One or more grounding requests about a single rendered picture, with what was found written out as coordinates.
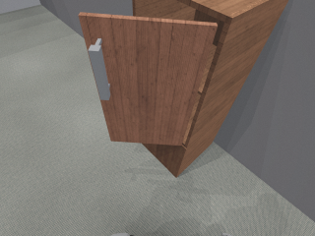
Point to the handle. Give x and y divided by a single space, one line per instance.
97 61

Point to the cupboard door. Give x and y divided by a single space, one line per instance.
154 67

